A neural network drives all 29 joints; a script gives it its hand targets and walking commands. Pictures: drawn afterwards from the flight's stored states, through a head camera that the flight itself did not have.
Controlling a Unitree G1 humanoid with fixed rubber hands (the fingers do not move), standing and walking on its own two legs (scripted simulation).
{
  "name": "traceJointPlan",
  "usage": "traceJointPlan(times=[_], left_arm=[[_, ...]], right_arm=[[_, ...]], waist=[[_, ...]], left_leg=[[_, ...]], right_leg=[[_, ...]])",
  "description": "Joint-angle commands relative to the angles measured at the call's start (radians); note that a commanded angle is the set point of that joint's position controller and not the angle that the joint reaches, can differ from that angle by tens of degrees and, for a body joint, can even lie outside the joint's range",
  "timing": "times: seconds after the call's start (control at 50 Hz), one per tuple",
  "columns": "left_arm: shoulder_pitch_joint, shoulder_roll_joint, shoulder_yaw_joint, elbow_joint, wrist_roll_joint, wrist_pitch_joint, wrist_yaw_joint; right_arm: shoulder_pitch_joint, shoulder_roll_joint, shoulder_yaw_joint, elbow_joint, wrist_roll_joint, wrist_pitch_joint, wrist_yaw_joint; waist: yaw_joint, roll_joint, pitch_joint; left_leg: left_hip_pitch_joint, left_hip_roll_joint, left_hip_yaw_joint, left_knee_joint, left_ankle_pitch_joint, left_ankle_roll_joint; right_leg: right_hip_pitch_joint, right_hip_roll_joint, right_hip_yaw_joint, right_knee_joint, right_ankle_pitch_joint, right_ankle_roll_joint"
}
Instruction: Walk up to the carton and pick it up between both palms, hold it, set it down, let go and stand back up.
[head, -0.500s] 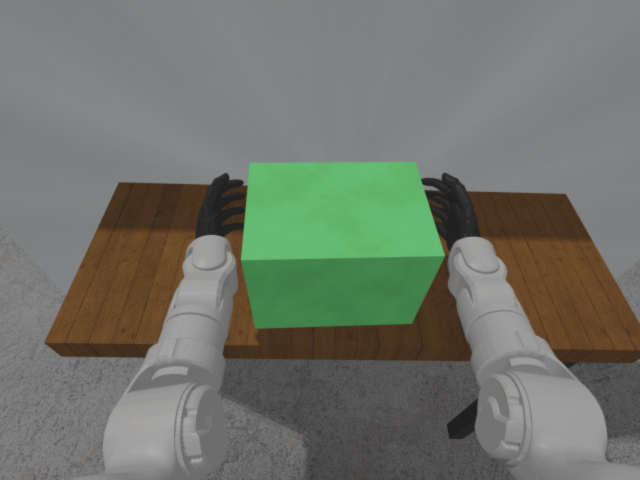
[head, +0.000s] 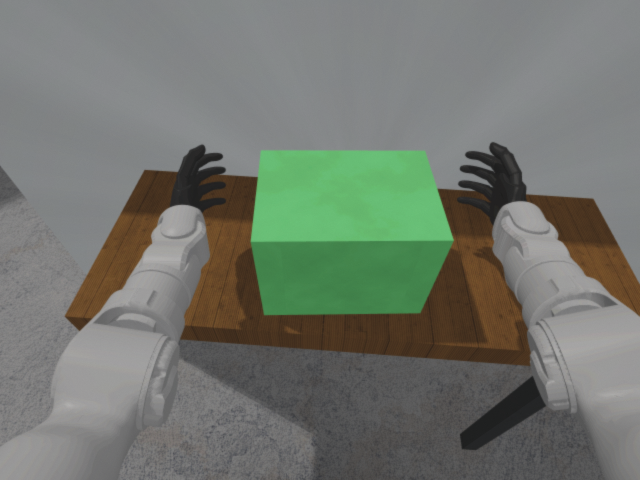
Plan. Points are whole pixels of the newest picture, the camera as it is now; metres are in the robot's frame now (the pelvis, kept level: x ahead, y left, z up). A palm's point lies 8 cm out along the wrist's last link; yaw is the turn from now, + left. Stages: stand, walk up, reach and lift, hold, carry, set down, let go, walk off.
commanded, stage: set down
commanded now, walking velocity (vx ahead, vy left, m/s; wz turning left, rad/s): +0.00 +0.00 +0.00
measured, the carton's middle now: (343, 234) +0.46 +0.01 +0.05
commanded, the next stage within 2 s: none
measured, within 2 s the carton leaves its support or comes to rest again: neither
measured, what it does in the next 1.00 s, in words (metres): stands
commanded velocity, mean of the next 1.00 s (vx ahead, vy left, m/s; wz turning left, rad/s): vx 0.00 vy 0.00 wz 0.00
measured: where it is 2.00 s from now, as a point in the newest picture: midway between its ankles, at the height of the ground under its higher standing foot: outside the picture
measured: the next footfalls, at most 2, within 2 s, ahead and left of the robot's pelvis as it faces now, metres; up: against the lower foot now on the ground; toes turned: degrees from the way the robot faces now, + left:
none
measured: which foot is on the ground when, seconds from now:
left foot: down 0.00-1.00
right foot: down 0.00-1.00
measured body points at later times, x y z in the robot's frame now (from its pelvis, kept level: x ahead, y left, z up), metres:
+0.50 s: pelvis -0.01 -0.01 +0.01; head +0.02 +0.00 +0.46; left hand +0.45 +0.23 +0.21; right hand +0.48 -0.18 +0.21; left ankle +0.00 +0.13 -0.73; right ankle +0.03 -0.10 -0.73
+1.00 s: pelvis +0.00 +0.00 +0.02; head +0.02 +0.01 +0.46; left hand +0.39 +0.24 +0.15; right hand +0.43 -0.20 +0.15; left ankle +0.00 +0.13 -0.73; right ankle +0.03 -0.10 -0.73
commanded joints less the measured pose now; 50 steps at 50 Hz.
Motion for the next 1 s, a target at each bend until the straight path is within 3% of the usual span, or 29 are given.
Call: traceJointPlan(times=[0.0, 0.02, 0.08, 0.14, 0.16, 0.18, 0.22, 0.26, 0.28, 0.34, 0.42, 0.46, 0.5, 0.54, 0.58, 0.62, 0.68, 0.76, 0.8, 0.86, 0.92, 0.98], left_arm=[[-0.463, 0.130, -0.027, -0.182, -0.055, -0.011, -0.017], [-0.475, 0.142, -0.032, -0.238, -0.066, -0.002, -0.018], [-0.458, 0.179, -0.002, -0.257, -0.047, 0.057, -0.033], [-0.505, 0.204, -0.016, -0.256, -0.063, 0.112, -0.029], [-0.517, 0.214, -0.016, -0.298, -0.070, 0.129, -0.024], [-0.505, 0.219, -0.012, -0.247, -0.061, 0.151, -0.023], [-0.529, 0.239, -0.019, -0.248, -0.080, 0.176, -0.028], [-0.540, 0.247, -0.022, -0.271, -0.088, 0.199, -0.028], [-0.558, 0.252, -0.020, -0.310, -0.086, 0.213, -0.026], [-0.551, 0.238, -0.019, -0.316, -0.071, 0.285, -0.025], [-0.549, 0.260, 0.028, -0.452, -0.046, 0.375, -0.027], [-0.531, 0.259, 0.035, -0.445, -0.032, 0.431, -0.028], [-0.503, 0.254, 0.030, -0.477, -0.046, 0.472, -0.032], [-0.472, 0.241, 0.026, -0.505, -0.040, 0.505, -0.035], [-0.452, 0.253, 0.045, -0.607, -0.027, 0.531, -0.032], [-0.367, 0.258, 0.078, -0.644, -0.001, 0.563, -0.040], [-0.256, 0.248, 0.107, -0.747, 0.036, 0.594, -0.062], [-0.144, 0.233, 0.136, -0.890, 0.059, 0.603, -0.075], [-0.137, 0.223, 0.141, -0.957, 0.069, 0.613, -0.071], [-0.042, 0.193, 0.144, -1.036, 0.067, 0.619, -0.071], [0.054, 0.173, 0.172, -1.146, 0.089, 0.627, -0.069], [0.120, 0.150, 0.166, -1.246, 0.080, 0.633, -0.062]], right_arm=[[-0.472, -0.173, 0.024, -0.196, 0.037, -0.001, 0.015], [-0.478, -0.181, 0.023, -0.235, 0.051, 0.006, 0.015], [-0.469, -0.192, 0.032, -0.260, 0.064, 0.049, 0.012], [-0.513, -0.186, 0.019, -0.265, 0.056, 0.111, 0.008], [-0.521, -0.187, 0.011, -0.303, 0.056, 0.125, 0.006], [-0.518, -0.182, 0.015, -0.268, 0.047, 0.150, 0.006], [-0.536, -0.176, 0.003, -0.285, 0.042, 0.183, -0.003], [-0.550, -0.180, -0.009, -0.304, 0.034, 0.200, -0.016], [-0.557, -0.193, -0.027, -0.321, 0.030, 0.204, -0.023], [-0.559, -0.210, -0.040, -0.276, 0.026, 0.249, -0.029], [-0.554, -0.229, -0.059, -0.350, 0.030, 0.289, -0.044], [-0.554, -0.241, -0.067, -0.315, 0.028, 0.324, -0.041], [-0.542, -0.236, -0.067, -0.354, 0.033, 0.347, -0.040], [-0.514, -0.235, -0.063, -0.348, 0.043, 0.366, -0.033], [-0.485, -0.256, -0.066, -0.417, 0.056, 0.366, -0.026], [-0.429, -0.260, -0.044, -0.444, 0.066, 0.373, -0.022], [-0.328, -0.243, -0.031, -0.504, 0.083, 0.379, -0.026], [-0.228, -0.222, -0.056, -0.654, 0.069, 0.369, -0.024], [-0.214, -0.237, -0.089, -0.692, 0.055, 0.366, -0.021], [-0.128, -0.229, -0.106, -0.775, 0.036, 0.353, -0.013], [-0.030, -0.223, -0.123, -0.860, 0.022, 0.341, -0.017], [0.036, -0.221, -0.158, -0.962, 0.003, 0.334, -0.013]], waist=[[-0.004, -0.039, -0.586], [-0.006, -0.033, -0.630], [-0.001, -0.054, -0.614], [0.000, -0.067, -0.521], [0.007, -0.051, -0.542], [0.003, -0.064, -0.506], [-0.002, -0.068, -0.483], [-0.013, -0.063, -0.501], [-0.020, -0.034, -0.537], [-0.035, -0.010, -0.466], [-0.033, 0.023, -0.516], [-0.040, 0.019, -0.434], [-0.052, -0.008, -0.403], [-0.054, 0.012, -0.366], [-0.044, 0.041, -0.417], [-0.041, 0.005, -0.391], [-0.049, -0.005, -0.326], [-0.060, -0.005, -0.319], [-0.070, 0.032, -0.306], [-0.075, 0.010, -0.291], [-0.081, 0.014, -0.294], [-0.082, 0.015, -0.292]], left_leg=[[0.201, -0.056, 0.012, -0.006, 0.245, -0.011], [0.197, -0.059, 0.009, -0.008, 0.265, -0.012], [0.183, -0.068, 0.010, -0.028, 0.258, 0.000], [0.143, -0.071, 0.008, -0.069, 0.129, 0.017], [0.156, -0.072, 0.009, -0.073, 0.132, 0.017], [0.146, -0.072, 0.009, -0.077, 0.106, 0.026], [0.126, -0.079, 0.008, -0.090, 0.069, 0.033], [0.139, -0.080, 0.006, -0.090, 0.098, 0.029], [0.173, -0.079, 0.003, -0.091, 0.124, 0.019], [0.264, -0.071, -0.009, -0.098, 0.164, 0.009], [0.346, -0.080, -0.009, -0.088, 0.271, -0.006], [0.362, -0.076, -0.015, -0.107, 0.240, -0.006], [0.379, -0.075, -0.016, -0.118, 0.223, 0.003], [0.395, -0.075, -0.020, -0.126, 0.230, 0.001], [0.438, -0.077, -0.018, -0.116, 0.299, -0.012], [0.457, -0.077, -0.021, -0.118, 0.342, -0.003], [0.449, -0.086, -0.022, -0.138, 0.364, 0.002], [0.456, -0.095, -0.018, -0.153, 0.341, 0.008], [0.483, -0.093, -0.020, -0.149, 0.351, -0.002], [0.518, -0.091, -0.020, -0.151, 0.334, 0.003], [0.542, -0.093, -0.019, -0.140, 0.377, 0.001], [0.546, -0.092, -0.016, -0.149, 0.333, 0.001]], right_leg=[[0.330, 0.000, 0.039, 0.028, 0.262, 0.048], [0.356, 0.000, 0.037, 0.036, 0.298, 0.052], [0.423, 0.000, 0.044, 0.035, 0.323, 0.064], [0.399, -0.010, 0.050, 0.010, 0.169, 0.059], [0.397, -0.010, 0.050, 0.004, 0.162, 0.054], [0.399, -0.014, 0.054, -0.002, 0.132, 0.053], [0.420, -0.024, 0.065, -0.013, 0.101, 0.052], [0.450, -0.022, 0.066, -0.011, 0.163, 0.057], [0.452, -0.017, 0.055, -0.010, 0.192, 0.057], [0.414, -0.001, 0.031, -0.032, 0.192, 0.048], [0.467, 0.011, 0.020, -0.037, 0.308, 0.062], [0.446, 0.014, 0.015, -0.060, 0.243, 0.059], [0.445, 0.015, 0.017, -0.081, 0.209, 0.063], [0.448, 0.013, 0.015, -0.093, 0.194, 0.055], [0.473, 0.019, 0.011, -0.090, 0.246, 0.050], [0.530, 0.022, 0.013, -0.089, 0.310, 0.060], [0.612, 0.017, 0.022, -0.085, 0.386, 0.071], [0.629, 0.014, 0.029, -0.092, 0.379, 0.072], [0.598, 0.019, 0.019, -0.096, 0.360, 0.062], [0.567, 0.020, 0.016, -0.111, 0.322, 0.057], [0.591, 0.022, 0.019, -0.095, 0.384, 0.062], [0.557, 0.024, 0.017, -0.100, 0.315, 0.056]])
